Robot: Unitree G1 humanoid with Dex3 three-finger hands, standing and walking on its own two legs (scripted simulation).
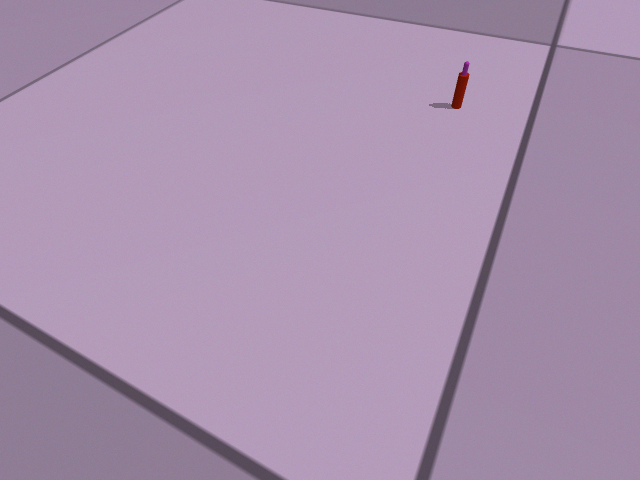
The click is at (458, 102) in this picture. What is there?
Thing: necked bottle
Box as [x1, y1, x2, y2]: [451, 61, 468, 108]
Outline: 467,61 464,63 463,70 459,73 451,105 454,108 459,108 461,105 468,78 468,73 466,72 468,67
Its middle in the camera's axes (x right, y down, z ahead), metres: +0.75 -0.81 +2.10
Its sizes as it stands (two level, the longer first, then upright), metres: 0.053 0.053 0.256
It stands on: the floor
